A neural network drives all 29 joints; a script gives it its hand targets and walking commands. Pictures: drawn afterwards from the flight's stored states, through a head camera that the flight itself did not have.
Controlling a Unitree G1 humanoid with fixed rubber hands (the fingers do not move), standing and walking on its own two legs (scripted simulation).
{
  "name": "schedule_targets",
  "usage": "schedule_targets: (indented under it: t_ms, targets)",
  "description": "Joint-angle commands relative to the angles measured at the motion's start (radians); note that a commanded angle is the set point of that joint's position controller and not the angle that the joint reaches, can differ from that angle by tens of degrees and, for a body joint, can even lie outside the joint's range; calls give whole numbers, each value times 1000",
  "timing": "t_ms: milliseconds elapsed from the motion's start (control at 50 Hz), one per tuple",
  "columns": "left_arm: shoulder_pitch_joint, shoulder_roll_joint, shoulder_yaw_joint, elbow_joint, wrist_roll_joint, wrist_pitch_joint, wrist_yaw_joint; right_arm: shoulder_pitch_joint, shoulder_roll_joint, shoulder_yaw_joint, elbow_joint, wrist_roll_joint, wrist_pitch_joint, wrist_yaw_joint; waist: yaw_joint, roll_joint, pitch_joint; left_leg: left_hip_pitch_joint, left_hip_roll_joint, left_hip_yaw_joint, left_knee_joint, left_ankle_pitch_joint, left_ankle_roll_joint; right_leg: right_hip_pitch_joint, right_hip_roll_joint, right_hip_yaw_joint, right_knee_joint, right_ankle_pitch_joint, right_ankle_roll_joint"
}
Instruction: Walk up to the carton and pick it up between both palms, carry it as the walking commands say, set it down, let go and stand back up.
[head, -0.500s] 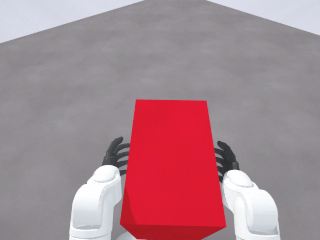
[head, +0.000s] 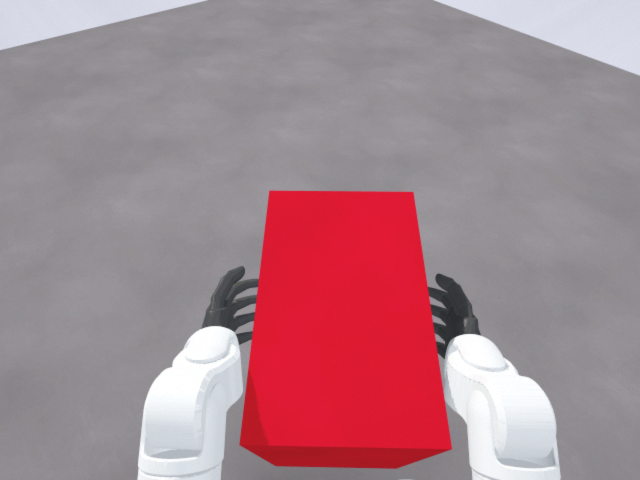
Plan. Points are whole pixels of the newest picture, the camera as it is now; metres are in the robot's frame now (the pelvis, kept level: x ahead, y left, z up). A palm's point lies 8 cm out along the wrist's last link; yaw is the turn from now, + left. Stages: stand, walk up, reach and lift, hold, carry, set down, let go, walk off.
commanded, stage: carry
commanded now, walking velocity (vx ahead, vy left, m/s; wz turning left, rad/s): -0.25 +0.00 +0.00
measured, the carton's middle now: (338, 341) +0.28 +0.00 +0.01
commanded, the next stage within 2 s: none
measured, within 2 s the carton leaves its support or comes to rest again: neither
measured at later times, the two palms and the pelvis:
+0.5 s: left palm out of the picture +0.04 +0.12 +0.07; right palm out of the picture +0.04 -0.14 +0.07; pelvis -0.22 -0.01 +0.00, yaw +0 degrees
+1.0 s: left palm out of the picture -0.19 +0.07 +0.09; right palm out of the picture -0.21 -0.19 +0.07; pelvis -0.45 -0.05 +0.00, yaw -1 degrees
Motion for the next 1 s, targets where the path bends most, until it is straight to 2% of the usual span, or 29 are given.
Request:
schedule_targets:
  t_ms: [0,20,60,80,100,120,160,200,280,320,340,360,380,400,440,460,500,540,680,700,720,740,760,780,800,840,880,940,980]
  targets:
    - [-405,-965,-510,-158,-295,-19,-109,-405,911,495,-173,262,-14,152,-10,132,-311,172,252,-228,-213,-43,69,97,35,-94,-308,-40,16]
    - [-444,-971,-530,-197,-307,-25,-109,-399,935,499,-168,268,-17,152,-9,164,-352,201,228,-216,-221,-89,45,159,63,-136,-399,-46,11]
    - [-352,-959,-479,-134,-275,-14,-111,-430,915,519,-204,284,-14,146,-1,92,-336,140,165,-176,-199,-195,-36,278,28,-80,-665,-16,-10]
    - [-393,-954,-478,-154,-281,-17,-116,-438,931,531,-204,286,-10,147,1,-43,-334,30,85,-89,-68,-183,-94,350,-112,110,-751,-55,-51]
    - [-400,-956,-470,-159,-277,-23,-119,-475,929,547,-239,300,-8,147,4,-335,-264,-108,-31,15,207,-308,-126,257,-352,397,-817,14,-130]
    - [-374,-980,-471,-149,-275,-22,-122,-496,942,537,-213,299,-3,149,8,-335,-176,-88,-22,-27,428,-350,-118,79,-405,365,-840,94,-188]
    - [-433,-1011,-474,-200,-287,-42,-132,-573,1009,587,-241,337,-28,161,3,-190,-138,-38,-36,-97,606,-221,-110,22,-274,151,-755,396,-141]
    - [-426,-1010,-464,-183,-274,-47,-132,-551,1023,596,-224,331,-30,154,-10,-199,-221,-69,-49,-72,617,-192,-95,190,-223,59,-589,818,-132]
    - [-360,-988,-450,-154,-264,-48,-118,-521,974,583,-249,336,-24,147,-5,-265,-352,-56,-62,-8,272,-291,-83,430,-225,95,-419,1224,-148]
    - [-355,-965,-462,-165,-263,-43,-115,-495,958,573,-252,327,-18,146,-25,-264,-377,84,-39,-6,-41,-101,-83,409,-186,67,-358,1122,-99]
    - [-335,-965,-469,-164,-266,-42,-110,-482,947,546,-245,324,-18,146,-22,-174,-403,230,40,-88,-149,206,-79,314,-135,32,-303,917,-46]
    - [-330,-973,-471,-168,-273,-39,-108,-453,943,527,-228,316,-19,146,-16,-5,-424,418,165,-232,-70,739,-35,98,-76,7,-227,549,3]
    - [-322,-998,-492,-179,-269,-43,-108,-459,957,532,-231,327,-33,154,-5,216,-405,516,300,-346,-50,1157,49,-88,20,-52,-107,-57,29]
    - [-318,-1004,-506,-176,-274,-49,-110,-433,967,524,-210,327,-39,163,-5,186,-409,464,353,-296,-32,1224,104,-76,19,-41,31,-141,32]
    - [-414,-1059,-547,-236,-323,-76,-124,-466,994,522,-272,324,-63,174,-22,165,-435,411,338,-247,-53,953,157,-109,24,-26,127,-85,36]
    - [-389,-1050,-534,-222,-317,-77,-129,-455,992,519,-257,320,-63,178,-24,89,-395,321,313,-264,-99,764,160,-96,26,-9,164,-46,35]
    - [-429,-1048,-543,-218,-328,-76,-130,-432,999,510,-201,299,-56,178,-17,52,-351,266,265,-218,-142,512,128,-74,22,-42,116,-17,36]
    - [-403,-1026,-541,-195,-316,-67,-126,-423,966,506,-193,286,-53,173,-11,78,-346,233,234,-229,-188,262,90,-36,35,-40,49,-17,39]
    - [-429,-969,-529,-155,-289,-29,-110,-410,908,485,-142,267,-23,168,-16,226,-333,165,235,-277,-316,-279,34,125,57,-112,-297,-102,15]
    - [-382,-961,-495,-116,-274,-23,-110,-412,912,503,-137,273,-15,159,-1,178,-335,115,236,-268,-307,-335,2,210,40,-100,-427,-73,1]
    - [-407,-967,-495,-122,-277,-22,-112,-450,919,510,-154,279,-14,157,2,153,-312,85,179,-219,-320,-353,-53,277,69,-141,-538,-99,-5]
    - [-390,-957,-482,-110,-281,-19,-115,-437,926,513,-149,275,-12,150,7,96,-318,70,118,-162,-259,-295,-102,333,39,-97,-676,-105,-26]
    - [-362,-943,-469,-100,-265,-17,-117,-452,909,524,-184,281,-11,151,13,-67,-320,11,25,-73,-90,-218,-140,351,-101,102,-804,-185,-60]
    - [-415,-961,-482,-146,-280,-33,-119,-468,934,541,-192,298,-14,155,11,-368,-280,-73,-55,6,268,-312,-148,249,-353,379,-827,-21,-151]
    - [-399,-999,-488,-153,-282,-37,-122,-499,956,545,-199,307,-15,160,18,-334,-196,-75,-44,-30,483,-335,-141,50,-411,340,-834,148,-218]
    - [-464,-1011,-483,-175,-286,-43,-133,-598,1011,579,-200,332,-33,166,4,-169,-118,-18,-58,-110,655,-195,-125,-38,-265,125,-781,202,-140]
    - [-449,-984,-462,-167,-265,-38,-128,-547,1009,579,-162,318,-20,156,-11,-182,-174,-57,-73,-87,668,-179,-104,86,-211,75,-661,478,-123]
    - [-397,-982,-450,-140,-259,-37,-119,-532,975,569,-201,324,-16,148,-9,-232,-303,-81,-61,-26,390,-272,-99,352,-224,84,-477,1019,-130]
    - [-353,-963,-447,-113,-254,-31,-112,-500,939,551,-200,309,-8,139,-11,-280,-347,-1,-66,-8,154,-247,-82,396,-219,88,-416,1084,-133]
